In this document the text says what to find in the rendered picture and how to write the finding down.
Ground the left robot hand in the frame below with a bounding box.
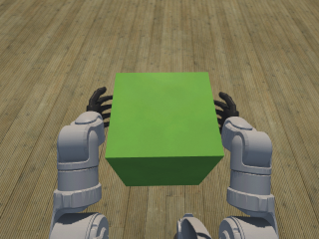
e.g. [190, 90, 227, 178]
[86, 87, 113, 127]

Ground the right robot thigh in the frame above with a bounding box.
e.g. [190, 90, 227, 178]
[176, 216, 212, 239]

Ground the left robot forearm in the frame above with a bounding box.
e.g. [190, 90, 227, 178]
[48, 111, 106, 239]

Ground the right robot forearm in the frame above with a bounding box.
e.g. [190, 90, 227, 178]
[221, 117, 279, 239]

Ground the left robot upper arm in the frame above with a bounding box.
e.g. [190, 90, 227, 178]
[50, 212, 109, 239]

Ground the right robot hand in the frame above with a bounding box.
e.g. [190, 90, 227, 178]
[213, 92, 239, 134]

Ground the right robot shin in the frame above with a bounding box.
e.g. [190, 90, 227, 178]
[182, 213, 193, 218]

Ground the carton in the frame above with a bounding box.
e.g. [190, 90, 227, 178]
[105, 72, 224, 186]

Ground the right robot upper arm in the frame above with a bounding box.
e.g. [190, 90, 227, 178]
[218, 215, 278, 239]

